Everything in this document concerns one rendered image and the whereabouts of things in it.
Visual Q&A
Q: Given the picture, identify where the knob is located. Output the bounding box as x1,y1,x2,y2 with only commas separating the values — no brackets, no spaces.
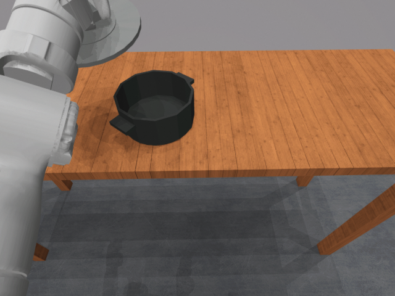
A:
88,1,101,22

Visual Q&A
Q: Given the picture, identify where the robot left forearm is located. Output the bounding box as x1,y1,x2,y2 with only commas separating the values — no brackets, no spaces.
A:
0,0,93,94

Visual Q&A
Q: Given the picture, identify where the lid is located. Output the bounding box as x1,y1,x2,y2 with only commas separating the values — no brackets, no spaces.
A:
76,0,141,68

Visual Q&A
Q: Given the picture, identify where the robot left upper arm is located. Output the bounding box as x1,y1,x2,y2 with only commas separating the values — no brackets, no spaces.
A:
0,75,79,296

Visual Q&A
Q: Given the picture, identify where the table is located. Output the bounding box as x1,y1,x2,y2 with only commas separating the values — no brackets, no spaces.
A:
33,49,395,261

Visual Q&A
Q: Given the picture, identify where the pot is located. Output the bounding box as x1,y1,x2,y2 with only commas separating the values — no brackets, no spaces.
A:
109,70,194,146

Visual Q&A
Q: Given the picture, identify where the robot left hand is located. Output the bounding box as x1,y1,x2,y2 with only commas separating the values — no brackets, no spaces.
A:
85,0,111,31

